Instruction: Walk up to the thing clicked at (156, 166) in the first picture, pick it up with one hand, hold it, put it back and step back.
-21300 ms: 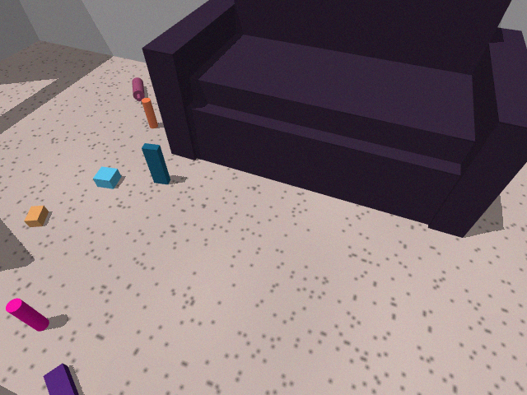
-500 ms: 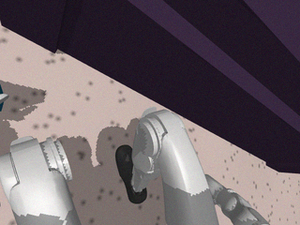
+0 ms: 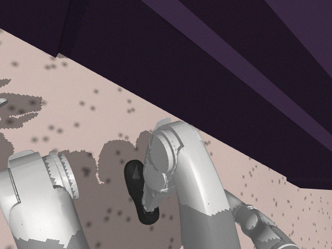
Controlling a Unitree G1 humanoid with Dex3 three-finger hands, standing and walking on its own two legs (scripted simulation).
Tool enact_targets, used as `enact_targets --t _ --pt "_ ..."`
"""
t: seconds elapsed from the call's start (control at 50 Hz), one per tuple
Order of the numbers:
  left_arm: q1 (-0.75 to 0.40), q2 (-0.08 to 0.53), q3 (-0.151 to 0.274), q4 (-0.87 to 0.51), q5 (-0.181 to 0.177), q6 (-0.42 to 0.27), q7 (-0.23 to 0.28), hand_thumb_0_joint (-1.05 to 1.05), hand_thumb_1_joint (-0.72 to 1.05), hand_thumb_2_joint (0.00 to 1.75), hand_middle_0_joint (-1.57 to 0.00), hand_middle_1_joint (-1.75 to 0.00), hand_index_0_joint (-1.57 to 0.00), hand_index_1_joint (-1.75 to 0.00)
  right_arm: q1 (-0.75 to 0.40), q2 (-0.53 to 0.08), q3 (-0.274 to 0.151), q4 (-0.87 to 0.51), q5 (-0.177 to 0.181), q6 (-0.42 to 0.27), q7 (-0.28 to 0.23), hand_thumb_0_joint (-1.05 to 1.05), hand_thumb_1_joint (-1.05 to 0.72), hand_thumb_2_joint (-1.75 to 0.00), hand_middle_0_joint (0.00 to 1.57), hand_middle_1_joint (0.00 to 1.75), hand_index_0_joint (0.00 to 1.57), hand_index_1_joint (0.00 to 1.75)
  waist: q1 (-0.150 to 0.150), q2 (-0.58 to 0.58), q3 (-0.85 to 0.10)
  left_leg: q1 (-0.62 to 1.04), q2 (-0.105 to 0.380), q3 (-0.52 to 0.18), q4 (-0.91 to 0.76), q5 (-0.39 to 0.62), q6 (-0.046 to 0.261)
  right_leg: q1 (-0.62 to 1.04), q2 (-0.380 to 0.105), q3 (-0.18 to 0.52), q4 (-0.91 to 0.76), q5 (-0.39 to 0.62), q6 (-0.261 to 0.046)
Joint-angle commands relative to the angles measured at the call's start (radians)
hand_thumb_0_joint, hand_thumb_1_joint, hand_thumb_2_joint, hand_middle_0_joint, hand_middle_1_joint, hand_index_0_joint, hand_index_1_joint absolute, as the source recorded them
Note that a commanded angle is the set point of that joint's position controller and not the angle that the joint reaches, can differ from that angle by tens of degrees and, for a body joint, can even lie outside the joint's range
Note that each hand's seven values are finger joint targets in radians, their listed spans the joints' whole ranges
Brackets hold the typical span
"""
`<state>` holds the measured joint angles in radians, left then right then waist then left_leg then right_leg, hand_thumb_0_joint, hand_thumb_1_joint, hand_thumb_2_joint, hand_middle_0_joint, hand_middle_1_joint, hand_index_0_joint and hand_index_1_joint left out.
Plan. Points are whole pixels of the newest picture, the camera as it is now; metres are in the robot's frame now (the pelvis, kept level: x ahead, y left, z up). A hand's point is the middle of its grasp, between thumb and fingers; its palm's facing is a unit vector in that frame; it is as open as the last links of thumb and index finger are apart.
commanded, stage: withdraw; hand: left
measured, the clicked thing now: out of the picture +0.46 +0.26 -0.18
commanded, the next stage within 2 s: rise in 0.42 s
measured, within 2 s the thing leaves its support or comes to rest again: neither
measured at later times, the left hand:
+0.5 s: hand out of the picture +0.44 +0.34 -0.07, palm faces +0.36 -0.93 -0.07, open 15.9 cm
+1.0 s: hand out of the picture +0.34 +0.39 +0.05, palm faces +0.32 -0.82 -0.48, open 17.0 cm
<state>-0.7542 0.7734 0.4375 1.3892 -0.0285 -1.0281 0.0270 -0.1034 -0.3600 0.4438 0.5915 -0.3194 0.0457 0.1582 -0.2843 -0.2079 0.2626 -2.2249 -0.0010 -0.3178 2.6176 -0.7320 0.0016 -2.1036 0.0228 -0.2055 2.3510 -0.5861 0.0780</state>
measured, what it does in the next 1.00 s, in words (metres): rises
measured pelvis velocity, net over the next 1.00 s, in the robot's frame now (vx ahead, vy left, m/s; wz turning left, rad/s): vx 0.01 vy -0.01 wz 0.15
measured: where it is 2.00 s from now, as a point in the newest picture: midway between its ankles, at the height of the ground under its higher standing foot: (106, 228)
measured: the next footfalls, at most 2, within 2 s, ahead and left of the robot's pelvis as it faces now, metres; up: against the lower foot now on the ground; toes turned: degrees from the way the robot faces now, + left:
none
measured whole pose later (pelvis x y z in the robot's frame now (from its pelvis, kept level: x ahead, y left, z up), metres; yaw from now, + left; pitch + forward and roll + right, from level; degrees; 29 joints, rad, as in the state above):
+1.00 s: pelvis +0.01 -0.01 +0.13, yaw +9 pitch +33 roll -7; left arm -0.41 0.60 0.38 0.72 0.09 -0.17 -0.01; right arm 0.12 -0.26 0.04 0.58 0.02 0.17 0.04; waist -0.07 0.01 -0.13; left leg -2.02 0.03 -0.08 2.13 -0.69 0.02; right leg -1.99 -0.02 -0.03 2.02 -0.61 0.05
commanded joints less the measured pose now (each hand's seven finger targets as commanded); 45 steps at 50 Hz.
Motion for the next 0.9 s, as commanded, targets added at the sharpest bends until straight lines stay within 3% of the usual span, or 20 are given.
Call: enact_targets --t 0.0,0.12,0.22,0.26,0.28,0.38,0.46,0.52,0.54,0.56,0.58,0.6,0.62,0.66,0.7,0.72,0.76,0.78,0.84,0.88 --pt "-0.211 0.128 -0.001 -0.125 -0.002 -0.057 -0.002 0.00 -0.33 0.20 -0.39 -0.29 -0.39 -0.29 0.083 -0.344 -0.114 -0.003 -0.003 0.019 -0.018 0.00 -0.91 -0.90 0.20 0.30 0.20 0.30 -0.094 0.498 -0.604 0.395 0.049 0.069 -0.351 0.174 -0.024 0.312 0.041 -0.107 -0.146 0.173 -0.083" --pt "-0.212 0.120 0.000 -0.137 -0.015 -0.061 -0.007 0.00 -0.33 0.19 -0.23 -0.21 -0.23 -0.20 0.079 -0.349 -0.115 -0.011 0.000 0.016 -0.017 0.00 -0.90 -0.90 0.20 0.30 0.20 0.30 -0.098 0.491 -0.597 0.392 0.049 0.059 -0.360 0.138 -0.024 0.301 0.041 -0.114 -0.147 0.150 -0.082" --pt "-0.208 0.246 0.080 -0.279 -0.005 -0.057 -0.021 0.00 -0.29 0.17 -0.16 -0.15 -0.16 -0.14 0.085 -0.343 -0.128 -0.013 0.004 0.023 -0.020 0.00 -0.90 -0.90 0.20 0.30 0.20 0.30 -0.037 0.583 -0.687 0.445 0.053 0.078 -0.375 0.192 -0.032 0.335 0.036 -0.093 -0.132 0.173 -0.088" --pt "-0.209 0.251 0.094 -0.342 -0.003 -0.034 -0.029 0.00 -0.30 0.18 -0.16 -0.16 -0.16 -0.15 0.107 -0.344 -0.149 -0.013 0.010 0.029 -0.024 0.00 -0.90 -0.90 0.20 0.30 0.20 0.30 -0.030 0.639 -0.737 0.498 0.055 0.078 -0.394 0.221 -0.039 0.322 0.032 -0.087 -0.126 0.192 -0.093" --pt "-0.199 0.258 0.100 -0.391 -0.004 -0.020 -0.034 0.00 -0.30 0.16 -0.14 -0.13 -0.14 -0.12 0.108 -0.343 -0.159 -0.017 0.016 0.033 -0.024 0.00 -0.90 -0.90 0.20 0.30 0.20 0.30 -0.012 0.662 -0.759 0.510 0.055 0.084 -0.404 0.228 -0.041 0.319 0.028 -0.077 -0.124 0.195 -0.097" --pt "-0.194 0.228 0.087 -0.486 -0.032 0.093 -0.109 0.00 -0.34 0.16 -0.13 -0.14 -0.14 -0.13 0.166 -0.320 -0.221 -0.015 0.066 0.043 -0.044 0.00 -0.91 -0.90 0.20 0.30 0.20 0.30 0.006 0.646 -0.802 0.452 0.045 0.126 -0.422 0.191 -0.023 0.309 0.022 -0.038 -0.160 0.176 -0.100" --pt "-0.156 0.118 0.028 -0.423 -0.056 0.202 -0.173 0.00 -0.36 0.17 -0.13 -0.17 -0.15 -0.15 0.218 -0.302 -0.263 -0.005 0.111 0.045 -0.056 0.00 -0.88 -0.89 0.20 0.30 0.20 0.30 -0.006 0.542 -0.726 0.374 0.036 0.133 -0.434 0.143 -0.008 0.232 0.017 -0.035 -0.181 0.135 -0.101" --pt "-0.180 0.126 0.024 -0.411 -0.073 0.243 -0.233 0.00 -0.37 0.08 -0.03 -0.04 -0.03 -0.04 0.227 -0.300 -0.280 -0.007 0.140 0.042 -0.063 0.00 -0.79 -0.87 0.20 0.30 0.20 0.30 0.000 0.477 -0.691 0.332 0.032 0.128 -0.444 0.093 0.005 0.194 0.012 -0.032 -0.192 0.085 -0.102" --pt "-0.142 0.331 0.121 -0.390 0.074 0.300 -0.173 0.00 -0.45 0.07 -0.06 -0.07 -0.05 -0.07 0.234 -0.255 -0.310 -0.012 0.170 0.060 -0.066 0.00 -0.87 -0.90 0.20 0.30 0.20 0.30 0.124 0.546 -0.852 0.462 0.028 0.160 -0.508 0.133 -0.005 0.236 0.004 -0.001 -0.228 0.069 -0.109" --pt "-0.155 0.271 0.097 -0.386 0.068 0.339 -0.152 0.00 -0.49 0.08 -0.06 -0.07 -0.06 -0.07 0.231 -0.256 -0.322 -0.042 0.182 0.072 -0.068 0.00 -0.89 -0.90 0.20 0.30 0.20 0.30 0.094 0.551 -0.875 0.477 0.035 0.160 -0.522 0.132 -0.007 0.231 0.004 0.005 -0.234 0.063 -0.106" --pt "-0.156 0.165 0.033 -0.354 0.072 0.366 -0.156 0.00 -0.48 0.08 -0.06 -0.07 -0.05 -0.07 0.232 -0.248 -0.334 -0.041 0.191 0.078 -0.066 0.00 -0.88 -0.90 0.20 0.30 0.20 0.30 0.075 0.532 -0.816 0.453 0.035 0.161 -0.541 0.092 -0.005 0.183 0.003 0.006 -0.240 0.037 -0.108" --pt "-0.175 0.182 0.040 -0.389 0.084 0.386 -0.151 0.00 -0.51 0.10 -0.06 -0.08 -0.05 -0.08 0.267 -0.241 -0.347 -0.010 0.197 0.086 -0.062 0.00 -0.89 -0.91 0.20 0.30 0.20 0.30 0.078 0.531 -0.806 0.445 0.032 0.168 -0.552 0.077 -0.003 0.172 0.005 0.010 -0.249 0.028 -0.111" --pt "-0.218 0.240 0.060 -0.472 0.096 0.410 -0.139 0.00 -0.50 0.09 -0.06 -0.08 -0.05 -0.08 0.269 -0.238 -0.358 -0.016 0.208 0.089 -0.068 0.00 -0.88 -0.90 0.20 0.30 0.20 0.30 0.098 0.555 -0.846 0.471 0.028 0.177 -0.567 0.081 -0.002 0.179 0.000 0.018 -0.259 0.023 -0.111" --pt "-0.209 0.373 0.133 -0.537 0.128 0.475 -0.110 0.00 -0.50 0.09 -0.06 -0.09 -0.06 -0.09 0.289 -0.226 -0.383 -0.022 0.230 0.102 -0.078 0.00 -0.90 -0.91 0.20 0.30 0.20 0.30 0.159 0.594 -0.959 0.518 0.026 0.197 -0.592 0.107 -0.001 0.212 -0.002 0.047 -0.264 0.029 -0.115" --pt "-0.180 0.303 0.098 -0.561 0.141 0.536 -0.101 0.00 -0.43 0.17 -0.14 -0.15 -0.14 -0.15 0.308 -0.209 -0.413 -0.033 0.248 0.115 -0.082 0.00 -0.89 -0.90 0.20 0.30 0.20 0.30 0.143 0.584 -0.984 0.547 0.026 0.207 -0.620 0.123 -0.001 0.218 -0.005 0.063 -0.284 0.047 -0.116" --pt "-0.170 0.264 0.078 -0.588 0.141 0.563 -0.095 0.00 -0.42 0.15 -0.10 -0.11 -0.10 -0.11 0.316 -0.199 -0.426 -0.032 0.257 0.117 -0.087 0.00 -0.90 -0.90 0.20 0.30 0.20 0.30 0.148 0.584 -0.988 0.561 0.025 0.211 -0.644 0.121 0.000 0.214 -0.006 0.070 -0.300 0.048 -0.117" --pt "-0.095 0.264 0.096 -0.615 0.145 0.622 -0.073 0.00 -0.46 0.12 -0.08 -0.09 -0.08 -0.09 0.318 -0.187 -0.451 -0.043 0.279 0.117 -0.102 0.00 -0.89 -0.90 0.20 0.30 0.20 0.30 0.185 0.564 -1.002 0.606 0.024 0.210 -0.692 0.125 -0.001 0.206 -0.010 0.084 -0.336 0.043 -0.119" --pt "-0.089 0.254 0.081 -0.660 0.146 0.645 -0.067 0.00 -0.46 0.12 -0.07 -0.08 -0.07 -0.08 0.326 -0.180 -0.461 -0.048 0.288 0.121 -0.106 0.00 -0.89 -0.90 0.20 0.30 0.20 0.30 0.189 0.566 -1.023 0.619 0.024 0.212 -0.718 0.116 0.001 0.231 -0.011 0.093 -0.354 0.034 -0.120" --pt "0.038 0.097 0.005 -0.700 0.131 0.724 -0.056 0.00 -0.52 0.08 -0.06 -0.06 -0.06 -0.06 0.330 -0.160 -0.483 -0.068 0.310 0.118 -0.118 0.00 -0.89 -0.90 0.20 0.30 0.20 0.30 0.183 0.477 -1.010 0.672 0.023 0.196 -0.773 0.152 0.004 0.259 -0.014 0.095 -0.424 0.057 -0.119" --pt "0.083 0.052 -0.027 -0.786 0.121 0.770 -0.041 0.00 -0.47 0.11 -0.07 -0.07 -0.07 -0.07 0.334 -0.143 -0.497 -0.086 0.323 0.112 -0.128 0.00 -0.89 -0.90 0.20 0.30 0.20 0.30 0.185 0.431 -1.021 0.693 0.022 0.200 -0.815 0.135 0.011 0.317 -0.015 0.105 -0.487 0.039 -0.118"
